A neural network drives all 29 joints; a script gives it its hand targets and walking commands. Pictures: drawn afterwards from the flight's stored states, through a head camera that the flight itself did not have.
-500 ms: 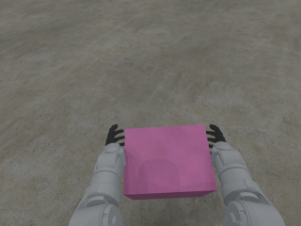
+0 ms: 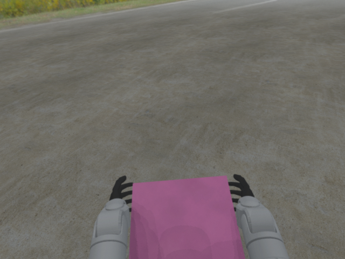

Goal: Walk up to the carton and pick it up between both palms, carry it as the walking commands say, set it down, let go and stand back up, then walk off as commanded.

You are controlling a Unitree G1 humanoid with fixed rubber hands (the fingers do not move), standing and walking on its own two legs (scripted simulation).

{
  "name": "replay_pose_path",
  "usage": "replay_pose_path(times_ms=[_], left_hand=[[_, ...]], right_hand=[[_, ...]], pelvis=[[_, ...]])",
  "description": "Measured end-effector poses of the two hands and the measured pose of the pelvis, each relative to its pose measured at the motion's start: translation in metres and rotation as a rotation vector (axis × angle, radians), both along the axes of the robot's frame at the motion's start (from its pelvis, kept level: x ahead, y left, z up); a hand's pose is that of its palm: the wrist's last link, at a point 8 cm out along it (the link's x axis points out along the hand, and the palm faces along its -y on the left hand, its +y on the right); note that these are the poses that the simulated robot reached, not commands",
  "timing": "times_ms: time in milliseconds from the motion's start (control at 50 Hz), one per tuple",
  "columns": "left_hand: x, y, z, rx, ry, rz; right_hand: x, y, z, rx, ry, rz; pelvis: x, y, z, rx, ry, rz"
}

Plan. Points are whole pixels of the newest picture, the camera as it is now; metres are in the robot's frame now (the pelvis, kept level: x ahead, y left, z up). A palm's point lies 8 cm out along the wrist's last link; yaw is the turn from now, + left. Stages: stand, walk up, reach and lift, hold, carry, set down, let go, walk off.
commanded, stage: reach and lift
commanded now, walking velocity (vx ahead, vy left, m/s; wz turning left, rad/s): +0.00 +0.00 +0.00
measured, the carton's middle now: (183, 226) +0.26 +0.02 -0.06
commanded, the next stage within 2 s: hold in 1.34 s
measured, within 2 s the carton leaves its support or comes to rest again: neither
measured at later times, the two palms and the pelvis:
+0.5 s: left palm (121, 206) +0.26 +0.16 +0.04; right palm (256, 212) +0.25 -0.15 +0.03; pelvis -0.02 +0.01 +0.00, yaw -1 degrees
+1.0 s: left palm (126, 203) +0.27 +0.15 +0.04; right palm (259, 211) +0.25 -0.16 +0.03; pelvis -0.03 +0.02 +0.00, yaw -2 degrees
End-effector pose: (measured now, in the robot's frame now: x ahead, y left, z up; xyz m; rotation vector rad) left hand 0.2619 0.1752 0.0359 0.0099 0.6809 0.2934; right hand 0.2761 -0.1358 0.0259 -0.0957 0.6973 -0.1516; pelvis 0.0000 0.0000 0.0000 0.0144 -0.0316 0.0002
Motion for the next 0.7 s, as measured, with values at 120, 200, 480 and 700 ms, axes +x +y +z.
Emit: replay_pose_path(times_ms=[120,200,480,700], left_hand=[[0.002,-0.003,0.007,-0.012,-0.001,-0.032],[0.002,-0.005,0.008,-0.026,-0.001,-0.061],[-0.004,-0.010,0.005,-0.004,0.027,-0.115],[0.003,-0.021,0.004,0.004,0.027,-0.076]], right_hand=[[-0.002,-0.005,0.010,-0.013,0.003,0.004],[-0.003,-0.009,0.012,-0.009,0.011,-0.002],[-0.021,-0.016,0.000,0.007,0.048,-0.037],[-0.020,-0.020,0.005,-0.024,0.047,-0.079]], pelvis=[[0.000,0.001,0.000,0.000,-0.054,-0.006],[-0.003,0.003,0.000,-0.002,-0.070,-0.008],[-0.022,0.013,0.001,-0.009,-0.057,-0.010],[-0.033,0.016,-0.002,-0.009,-0.032,-0.021]])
